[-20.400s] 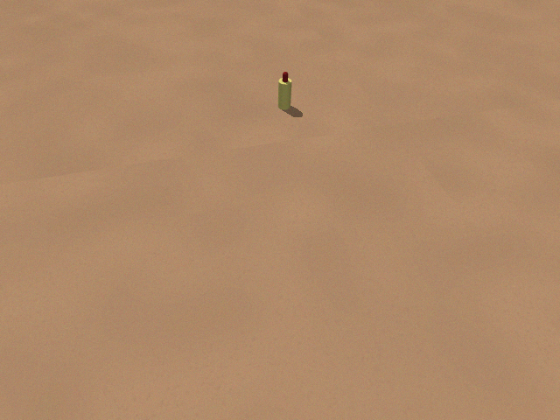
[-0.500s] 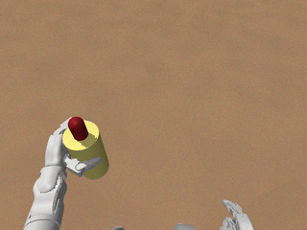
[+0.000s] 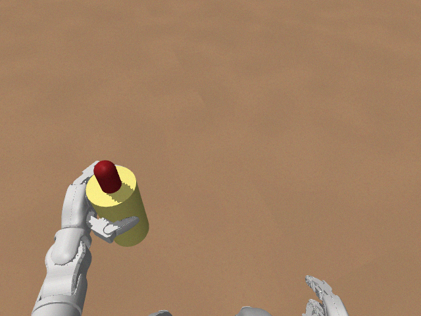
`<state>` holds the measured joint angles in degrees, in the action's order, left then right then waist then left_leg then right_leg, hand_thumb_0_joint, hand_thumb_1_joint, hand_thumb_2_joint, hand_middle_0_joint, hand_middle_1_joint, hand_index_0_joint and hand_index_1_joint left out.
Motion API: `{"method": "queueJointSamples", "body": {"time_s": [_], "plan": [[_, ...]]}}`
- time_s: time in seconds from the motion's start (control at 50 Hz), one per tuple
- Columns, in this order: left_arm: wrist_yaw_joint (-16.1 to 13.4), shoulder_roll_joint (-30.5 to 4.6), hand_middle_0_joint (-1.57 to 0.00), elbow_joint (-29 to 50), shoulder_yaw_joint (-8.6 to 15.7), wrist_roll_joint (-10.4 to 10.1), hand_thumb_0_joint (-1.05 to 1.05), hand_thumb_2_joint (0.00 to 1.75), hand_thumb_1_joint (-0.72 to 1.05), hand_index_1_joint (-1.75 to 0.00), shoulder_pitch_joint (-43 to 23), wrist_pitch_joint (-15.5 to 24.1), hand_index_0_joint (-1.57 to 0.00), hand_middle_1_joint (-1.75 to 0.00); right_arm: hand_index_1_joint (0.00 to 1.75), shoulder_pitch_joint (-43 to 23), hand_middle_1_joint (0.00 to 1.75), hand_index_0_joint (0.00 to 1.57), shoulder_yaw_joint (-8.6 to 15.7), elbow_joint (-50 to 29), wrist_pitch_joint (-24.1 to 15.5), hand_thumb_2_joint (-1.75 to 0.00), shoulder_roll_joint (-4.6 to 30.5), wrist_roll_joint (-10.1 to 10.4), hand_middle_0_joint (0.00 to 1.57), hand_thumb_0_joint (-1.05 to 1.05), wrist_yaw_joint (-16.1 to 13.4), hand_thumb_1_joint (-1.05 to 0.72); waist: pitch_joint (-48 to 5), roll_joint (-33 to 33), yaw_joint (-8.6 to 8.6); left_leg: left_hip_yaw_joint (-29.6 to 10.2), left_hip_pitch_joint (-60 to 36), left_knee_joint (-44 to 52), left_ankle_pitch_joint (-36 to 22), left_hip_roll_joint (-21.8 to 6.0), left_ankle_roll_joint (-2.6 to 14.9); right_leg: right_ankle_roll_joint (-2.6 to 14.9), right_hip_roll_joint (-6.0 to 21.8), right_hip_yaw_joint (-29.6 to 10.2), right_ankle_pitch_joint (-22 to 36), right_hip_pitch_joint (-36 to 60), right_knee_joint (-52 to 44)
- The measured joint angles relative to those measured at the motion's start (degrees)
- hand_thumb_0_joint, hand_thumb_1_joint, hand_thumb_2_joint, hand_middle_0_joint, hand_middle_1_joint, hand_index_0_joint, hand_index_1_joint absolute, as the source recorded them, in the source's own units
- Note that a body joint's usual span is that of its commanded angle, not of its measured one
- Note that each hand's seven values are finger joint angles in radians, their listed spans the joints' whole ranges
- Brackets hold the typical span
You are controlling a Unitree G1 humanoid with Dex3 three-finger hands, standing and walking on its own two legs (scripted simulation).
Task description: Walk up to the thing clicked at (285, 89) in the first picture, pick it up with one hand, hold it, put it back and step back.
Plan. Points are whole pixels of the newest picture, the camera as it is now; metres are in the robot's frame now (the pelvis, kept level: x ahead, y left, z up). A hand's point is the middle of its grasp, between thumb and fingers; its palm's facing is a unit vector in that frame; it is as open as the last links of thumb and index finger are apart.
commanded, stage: hold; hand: left
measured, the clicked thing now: (119, 202) +0.32 +0.17 +0.03
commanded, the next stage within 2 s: crouch in 0.40 s
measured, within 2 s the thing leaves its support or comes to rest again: neither
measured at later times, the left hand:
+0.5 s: hand (116, 201) +0.32 +0.17 +0.03, palm faces +0.03 -1.00 -0.03, open 11.3 cm
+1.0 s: hand (129, 222) +0.33 +0.17 -0.10, palm faces +0.04 -1.00 -0.02, open 11.3 cm
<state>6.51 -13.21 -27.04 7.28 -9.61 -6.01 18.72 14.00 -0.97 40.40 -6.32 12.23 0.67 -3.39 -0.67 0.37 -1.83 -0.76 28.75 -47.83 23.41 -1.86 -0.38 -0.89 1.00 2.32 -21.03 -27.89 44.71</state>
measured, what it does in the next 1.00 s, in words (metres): lowers itself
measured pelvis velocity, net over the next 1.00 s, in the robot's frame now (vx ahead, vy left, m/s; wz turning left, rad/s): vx -0.02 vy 0.00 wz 0.00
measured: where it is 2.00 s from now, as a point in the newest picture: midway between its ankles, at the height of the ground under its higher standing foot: outside the picture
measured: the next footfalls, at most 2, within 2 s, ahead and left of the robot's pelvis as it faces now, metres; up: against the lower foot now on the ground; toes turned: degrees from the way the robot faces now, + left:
none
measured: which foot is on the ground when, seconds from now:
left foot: down 0.00-1.00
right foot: down 0.00-1.00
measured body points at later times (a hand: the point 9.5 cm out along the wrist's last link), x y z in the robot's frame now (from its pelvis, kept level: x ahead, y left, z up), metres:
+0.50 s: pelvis +0.00 +0.00 +0.00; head +0.03 +0.01 +0.45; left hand +0.31 +0.22 +0.04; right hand +0.12 -0.25 -0.11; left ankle +0.01 +0.12 -0.70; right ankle +0.02 -0.13 -0.70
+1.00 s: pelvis -0.02 +0.00 -0.08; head +0.09 +0.02 +0.36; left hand +0.33 +0.23 -0.09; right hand +0.09 -0.27 -0.18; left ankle +0.01 +0.12 -0.70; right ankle +0.02 -0.13 -0.70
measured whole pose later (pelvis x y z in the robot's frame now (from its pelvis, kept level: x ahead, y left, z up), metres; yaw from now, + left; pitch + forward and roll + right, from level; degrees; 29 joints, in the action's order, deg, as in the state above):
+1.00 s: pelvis -0.02 +0.00 -0.08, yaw +0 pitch +19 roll -2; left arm 8.8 -14.2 -48.9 12.3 -8.7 -17.4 35.9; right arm 12.3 0.6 40.5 -7.0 14.2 -2.2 0.6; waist -6.7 -0.9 -4.3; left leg -2.1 60.7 -72.0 30.6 -1.8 -0.7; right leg -0.5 1.3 2.7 -28.6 -59.9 69.3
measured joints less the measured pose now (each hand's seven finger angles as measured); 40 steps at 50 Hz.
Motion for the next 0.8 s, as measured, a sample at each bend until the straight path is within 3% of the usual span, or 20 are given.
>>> {"method": "queueJointSamples", "body": {"time_s": [0.34, 0.6, 0.7, 0.8], "plan": [[0.04, 0.06, -0.62, -0.89, 0.54, 0.31, -0.04, 1.08, -0.55, -1.04, -0.57, -0.18, -0.65, -1.01, 0.30, 0.03, 0.30, 0.20, 0.04, -0.03, 0.37, -0.90, -0.10, -0.29, 0.20, 0.01, 0.11, -0.91, -0.42, -0.08, -0.25, -0.09, 0.29, -0.35, 0.35, -0.10, -0.03, 0.02, -0.11, 0.06, -0.28, -0.22, 0.21], [-0.61, 0.90, -0.62, -0.36, -0.52, 0.32, -0.04, 1.08, -0.56, -1.03, -0.13, -0.11, -0.65, -1.00, 0.30, 0.23, 0.30, 0.20, 0.18, 0.10, 0.13, -0.90, 0.09, -0.30, 0.20, 0.01, 0.25, -0.91, -0.45, 0.10, -0.09, -0.03, 0.40, -0.35, 0.15, 0.02, 0.04, -0.04, 0.00, -0.02, -0.12, -0.38, 0.29], [-1.55, 1.48, -0.63, -4.27, 0.47, 0.80, -0.04, 1.08, -0.56, -1.03, -2.34, 1.81, -0.66, -1.00, 0.30, -0.52, 0.30, 0.20, 0.30, 0.20, 0.14, -0.90, -0.15, -0.70, 0.20, 0.01, 0.81, -0.90, -0.31, -0.36, -0.22, -0.01, 2.08, -1.35, 0.14, 0.08, 0.04, 0.02, 0.07, -0.08, -0.24, -2.18, 1.56], [-0.94, 1.03, -0.62, -10.89, 2.06, 1.21, -0.04, 1.08, -0.56, -1.03, -6.34, 6.14, -0.66, -1.00, 0.30, -1.59, 0.30, 0.20, 0.78, 0.06, -0.15, -0.90, 0.00, -1.20, 0.20, 0.01, 2.01, -0.90, -0.35, -1.09, -0.60, -0.20, 8.12, -5.38, 0.94, 0.15, -0.06, 0.20, 0.19, -0.04, -1.27, -8.36, 5.95]]}}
